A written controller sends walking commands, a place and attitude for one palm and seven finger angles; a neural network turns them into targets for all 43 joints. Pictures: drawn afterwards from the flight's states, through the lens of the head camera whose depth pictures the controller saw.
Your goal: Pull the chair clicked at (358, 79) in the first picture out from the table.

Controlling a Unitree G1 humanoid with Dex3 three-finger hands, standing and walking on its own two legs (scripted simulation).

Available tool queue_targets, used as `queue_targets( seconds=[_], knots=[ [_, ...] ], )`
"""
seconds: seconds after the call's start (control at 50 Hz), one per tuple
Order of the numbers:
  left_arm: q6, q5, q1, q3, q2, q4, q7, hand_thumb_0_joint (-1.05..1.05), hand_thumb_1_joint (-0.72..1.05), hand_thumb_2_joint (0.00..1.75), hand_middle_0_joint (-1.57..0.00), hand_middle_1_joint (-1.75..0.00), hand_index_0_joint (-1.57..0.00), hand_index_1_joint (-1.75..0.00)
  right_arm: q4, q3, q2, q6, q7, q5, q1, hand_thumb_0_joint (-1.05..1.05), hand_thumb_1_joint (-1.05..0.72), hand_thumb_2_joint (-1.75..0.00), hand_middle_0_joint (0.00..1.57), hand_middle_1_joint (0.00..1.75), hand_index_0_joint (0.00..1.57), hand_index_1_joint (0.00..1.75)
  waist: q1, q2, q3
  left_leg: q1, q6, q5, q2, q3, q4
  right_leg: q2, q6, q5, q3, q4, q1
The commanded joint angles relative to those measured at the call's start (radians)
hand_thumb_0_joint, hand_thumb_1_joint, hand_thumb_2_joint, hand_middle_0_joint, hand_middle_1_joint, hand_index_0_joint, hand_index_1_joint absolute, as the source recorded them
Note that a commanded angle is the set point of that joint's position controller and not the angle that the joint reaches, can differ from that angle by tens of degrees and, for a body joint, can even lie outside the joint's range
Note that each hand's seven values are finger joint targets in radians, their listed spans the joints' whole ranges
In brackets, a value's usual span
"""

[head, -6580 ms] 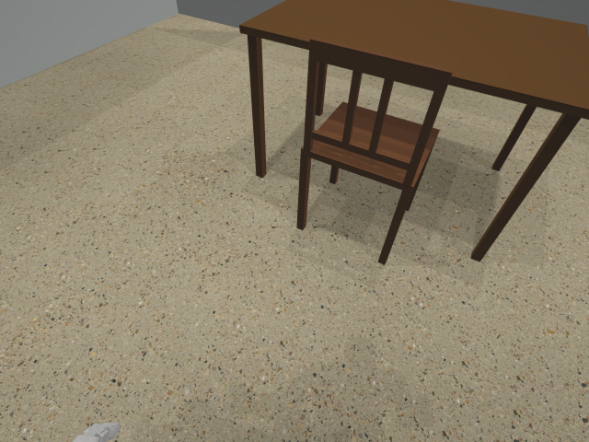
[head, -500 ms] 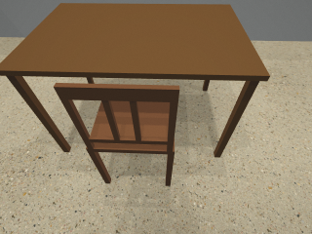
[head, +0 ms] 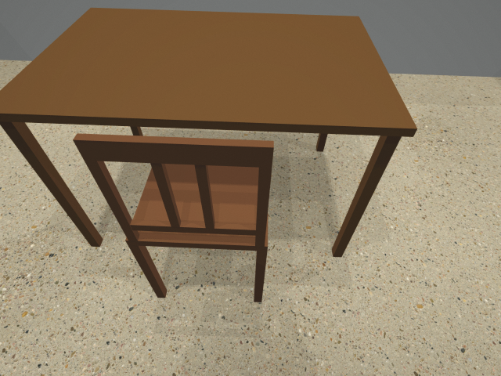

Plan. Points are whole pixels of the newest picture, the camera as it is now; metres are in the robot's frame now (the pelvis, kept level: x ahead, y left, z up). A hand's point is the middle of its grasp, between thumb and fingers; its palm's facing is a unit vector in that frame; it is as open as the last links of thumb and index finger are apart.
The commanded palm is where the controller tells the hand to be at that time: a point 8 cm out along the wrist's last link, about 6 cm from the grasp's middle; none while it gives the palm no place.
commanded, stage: look again from close up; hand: left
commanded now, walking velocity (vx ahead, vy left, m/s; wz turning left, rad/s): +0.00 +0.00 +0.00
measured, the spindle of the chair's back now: (167, 196) +0.53 +0.24 -0.11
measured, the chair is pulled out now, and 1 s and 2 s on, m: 0.00 0.00 0.00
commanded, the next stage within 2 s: shuffle to correct the standing spot in 0.52 s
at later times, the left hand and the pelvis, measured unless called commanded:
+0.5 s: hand out of the picture +0.00 +0.16 -0.18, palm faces +0.02 -0.98 -0.18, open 7.4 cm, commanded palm none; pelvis +0.01 +0.00 +0.00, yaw +0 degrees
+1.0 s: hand out of the picture +0.00 +0.19 -0.19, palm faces +0.05 -0.99 -0.16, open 7.4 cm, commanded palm none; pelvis +0.05 +0.02 -0.01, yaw -1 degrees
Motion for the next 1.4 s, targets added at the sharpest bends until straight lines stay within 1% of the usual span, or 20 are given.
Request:
queue_targets(
  seconds=[0.0,0.18,0.6,0.74,0.82,0.86,0.9,0.94,0.96,1.0,1.08,1.14,1.16,1.18,1.2,1.22,1.24,1.26,1.32,1.38],
  knots=[
    [-0.014,-0.001,0.075,0.02,0.103,-0.022,0.002,0.0,0.9,0.9,-0.2,-0.3,-0.2,-0.3,-0.015,-0.016,-0.072,-0.016,-0.001,-0.001,0.053,0.0,-0.9,-0.9,0.2,0.3,0.2,0.3,0.002,0.009,0.045,-0.024,0.024,0.108,0.075,-0.062,-0.095,-0.07,-0.034,0.129,0.086,-0.109,-0.04],
    [-0.019,-0.002,0.08,0.023,0.098,-0.015,0.004,0.0,0.9,0.9,-0.2,-0.3,-0.2,-0.3,-0.002,-0.016,-0.069,-0.021,-0.004,-0.001,0.061,0.0,-0.9,-0.9,0.2,0.3,0.2,0.3,0.002,-0.004,0.0,0.0,0.02,0.174,0.083,-0.06,-0.088,-0.075,-0.036,0.22,0.082,-0.097,-0.002],
    [-0.014,0.0,0.082,0.026,0.092,-0.015,0.004,0.0,0.9,0.9,-0.2,-0.3,-0.2,-0.3,0.014,-0.017,-0.054,-0.02,-0.008,-0.003,0.074,0.0,-0.9,-0.9,0.2,0.3,0.2,0.3,0.007,-0.005,0.046,-0.006,0.02,0.17,0.088,-0.059,-0.112,-0.066,-0.036,0.193,0.077,-0.11,-0.013],
    [-0.004,0.01,0.105,0.053,0.13,-0.026,-0.004,0.0,0.9,0.9,-0.2,-0.3,-0.2,-0.3,-0.01,-0.026,-0.055,-0.001,0.009,-0.014,0.085,0.0,-0.9,-0.9,0.2,0.3,0.2,0.3,0.02,-0.051,0.115,-0.126,0.022,-0.117,0.021,-0.009,-0.013,-0.112,-0.086,-0.23,0.16,-0.163,-0.062],
    [-0.004,0.009,0.136,0.073,0.15,-0.035,-0.003,0.0,0.9,0.9,-0.2,-0.3,-0.2,-0.3,-0.035,-0.03,-0.039,-0.004,0.011,-0.016,0.086,0.0,-0.9,-0.9,0.2,0.3,0.2,0.3,0.025,-0.115,0.117,-0.163,0.019,-0.101,0.003,0.027,0.097,-0.183,-0.135,-0.206,0.232,-0.195,-0.052],
    [-0.008,0.011,0.115,0.08,0.146,-0.045,-0.003,0.0,0.9,0.9,-0.2,-0.3,-0.2,-0.3,-0.032,-0.029,-0.035,-0.015,0.01,-0.014,0.127,0.0,-0.9,-0.9,0.2,0.3,0.2,0.3,0.003,-0.097,0.095,-0.102,0.022,-0.059,0.01,0.02,0.042,-0.172,-0.136,-0.08,0.184,-0.122,-0.066],
    [-0.006,0.014,0.079,0.072,0.1,-0.063,-0.009,0.0,0.9,0.9,-0.2,-0.3,-0.2,-0.3,0.001,-0.035,-0.073,-0.029,0.006,-0.015,0.209,0.0,-0.9,-0.9,0.2,0.3,0.2,0.3,-0.023,0.076,0.08,0.018,0.056,0.127,0.079,-0.068,-0.036,-0.047,-0.085,-0.036,0.031,0.058,-0.134],
    [-0.009,0.017,0.012,0.057,0.048,-0.097,-0.007,0.0,0.9,0.9,-0.2,-0.3,-0.2,-0.3,0.028,-0.042,-0.126,-0.033,-0.009,-0.019,0.315,0.0,-0.9,-0.9,0.2,0.3,0.2,0.3,-0.061,0.291,0.071,0.158,0.173,0.468,0.243,-0.27,-0.129,0.04,-0.042,-0.269,-0.088,0.344,-0.335],
    [-0.01,0.016,-0.02,0.057,0.052,-0.115,-0.005,0.0,0.9,0.9,-0.2,-0.3,-0.2,-0.3,0.034,-0.038,-0.117,-0.034,-0.016,-0.023,0.34,0.0,-0.9,-0.9,0.2,0.3,0.2,0.3,-0.071,0.276,0.071,0.218,0.229,0.625,0.281,-0.313,-0.124,0.027,-0.048,-0.359,-0.051,0.465,-0.424],
    [-0.017,0.011,-0.061,0.06,0.05,-0.126,-0.011,0.0,0.9,0.9,-0.2,-0.3,-0.2,-0.3,0.019,-0.032,-0.102,-0.039,-0.018,-0.024,0.319,0.0,-0.9,-0.9,0.2,0.3,0.2,0.3,-0.063,0.166,0.074,0.222,0.27,0.698,0.296,-0.302,-0.089,-0.011,-0.065,-0.358,-0.024,0.518,-0.457],
    [-0.01,0.007,-0.04,0.055,0.006,-0.12,-0.025,0.0,0.9,0.9,-0.2,-0.3,-0.2,-0.3,-0.017,-0.033,-0.108,-0.039,-0.018,-0.027,0.197,0.0,-0.9,-0.9,0.2,0.3,0.2,0.3,-0.007,0.122,0.055,0.047,0.201,0.549,0.208,-0.162,-0.116,-0.001,-0.054,-0.177,-0.056,0.31,-0.231],
    [-0.024,0.005,0.098,0.057,0.038,-0.074,-0.012,0.0,0.9,0.9,-0.2,-0.3,-0.2,-0.3,-0.016,-0.031,-0.097,-0.045,-0.024,-0.005,0.162,0.0,-0.9,-0.9,0.2,0.3,0.2,0.3,0.066,0.018,-0.029,0.011,0.102,0.603,0.137,-0.092,0.035,-0.008,-0.037,0.205,-0.023,-0.013,0.039],
    [-0.034,0.003,0.153,0.067,0.097,-0.054,0.0,0.0,0.9,0.9,-0.2,-0.3,-0.2,-0.3,-0.018,-0.031,-0.077,-0.047,-0.023,0.004,0.176,0.0,-0.9,-0.9,0.2,0.3,0.2,0.3,0.073,-0.049,-0.093,-0.078,0.055,0.458,0.095,-0.069,0.116,-0.11,-0.069,0.49,0.108,-0.001,0.193],
    [-0.038,0.001,0.171,0.073,0.154,-0.04,0.008,0.0,0.9,0.9,-0.2,-0.3,-0.2,-0.3,-0.023,-0.031,-0.051,-0.042,-0.019,0.011,0.198,0.0,-0.9,-0.9,0.2,0.3,0.2,0.3,0.057,-0.161,-0.127,-0.165,0.015,0.09,0.012,-0.028,0.206,-0.274,-0.159,0.841,0.261,0.017,0.259],
    [-0.032,-0.004,0.169,0.072,0.183,-0.043,0.01,0.0,0.9,0.9,-0.2,-0.3,-0.2,-0.3,-0.022,-0.041,-0.034,-0.025,-0.023,0.012,0.211,0.0,-0.9,-0.9,0.2,0.3,0.2,0.3,0.044,-0.137,-0.136,-0.166,-0.001,-0.289,-0.019,-0.025,0.316,-0.383,-0.249,1.071,0.283,-0.019,0.242],
    [-0.03,0.002,0.133,0.069,0.18,-0.055,0.015,0.0,0.9,0.9,-0.2,-0.3,-0.2,-0.3,-0.027,-0.042,-0.01,-0.011,-0.027,0.012,0.176,0.0,-0.9,-0.9,0.2,0.3,0.2,0.3,0.039,-0.151,-0.073,-0.18,-0.001,-0.367,-0.004,-0.058,0.39,-0.386,-0.281,1.098,0.271,-0.022,0.151],
    [-0.027,0.006,0.082,0.068,0.162,-0.067,0.019,0.0,0.9,0.9,-0.2,-0.3,-0.2,-0.3,-0.026,-0.042,0.001,0.004,-0.026,0.01,0.151,0.0,-0.9,-0.9,0.2,0.3,0.2,0.3,0.034,-0.226,-0.029,-0.192,-0.004,-0.365,0.016,-0.068,0.445,-0.361,-0.282,1.028,0.257,-0.035,0.071],
    [-0.023,0.008,0.038,0.061,0.137,-0.078,0.022,0.0,0.9,0.9,-0.2,-0.3,-0.2,-0.3,-0.022,-0.043,-0.002,0.011,-0.023,0.009,0.139,0.0,-0.9,-0.9,0.2,0.3,0.2,0.3,0.024,-0.215,0.0,-0.192,-0.005,-0.335,0.028,-0.076,0.449,-0.333,-0.273,0.955,0.222,-0.051,0.018],
    [-0.011,0.012,-0.017,0.069,0.152,-0.112,0.021,0.0,0.9,0.9,-0.2,-0.3,-0.2,-0.3,-0.019,-0.045,0.026,0.021,-0.009,0.009,0.136,0.0,-0.9,-0.9,0.2,0.3,0.2,0.3,0.003,-0.134,-0.03,-0.15,-0.018,-0.239,0.009,-0.029,0.355,-0.268,-0.23,0.771,0.131,-0.064,-0.017],
    [0.003,0.012,-0.041,0.085,0.171,-0.132,0.015,0.0,0.9,0.9,-0.2,-0.3,-0.2,-0.3,-0.033,-0.052,0.021,0.026,-0.004,0.001,0.132,0.0,-0.9,-0.9,0.2,0.3,0.2,0.3,-0.007,-0.114,-0.053,-0.072,-0.03,-0.104,-0.002,0.007,0.206,-0.231,-0.197,0.466,0.133,-0.07,-0.079]
  ],
)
